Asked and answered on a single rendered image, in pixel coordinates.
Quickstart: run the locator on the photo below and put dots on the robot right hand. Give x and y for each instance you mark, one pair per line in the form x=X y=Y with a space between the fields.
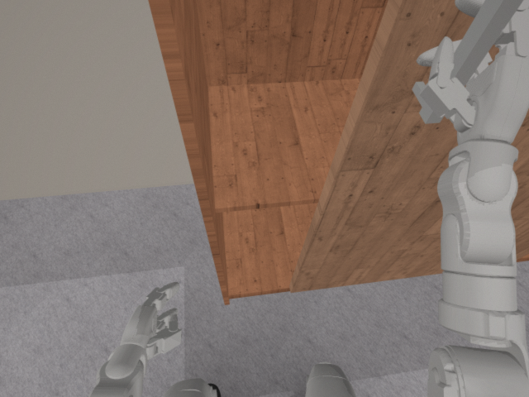
x=499 y=91

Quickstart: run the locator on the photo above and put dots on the handle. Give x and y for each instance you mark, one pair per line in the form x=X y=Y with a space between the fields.
x=485 y=29

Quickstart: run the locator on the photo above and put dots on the robot left thigh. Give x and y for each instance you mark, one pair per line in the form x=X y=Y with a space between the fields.
x=196 y=387

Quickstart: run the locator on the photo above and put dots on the robot left hand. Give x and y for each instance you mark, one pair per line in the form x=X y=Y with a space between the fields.
x=156 y=334

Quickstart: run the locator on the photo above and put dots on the robot thigh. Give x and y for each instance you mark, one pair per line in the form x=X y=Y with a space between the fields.
x=196 y=387
x=328 y=380

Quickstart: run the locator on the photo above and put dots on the robot right thigh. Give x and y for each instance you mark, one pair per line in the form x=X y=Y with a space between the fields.
x=328 y=380

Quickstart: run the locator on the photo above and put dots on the left robot forearm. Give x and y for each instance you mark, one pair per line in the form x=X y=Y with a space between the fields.
x=123 y=373

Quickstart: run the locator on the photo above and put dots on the right robot forearm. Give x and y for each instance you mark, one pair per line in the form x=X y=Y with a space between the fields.
x=478 y=248

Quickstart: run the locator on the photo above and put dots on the wardrobe door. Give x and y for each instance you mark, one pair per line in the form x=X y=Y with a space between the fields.
x=379 y=215

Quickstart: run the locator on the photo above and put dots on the right robot upper arm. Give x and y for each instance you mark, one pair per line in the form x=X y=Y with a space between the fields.
x=456 y=371

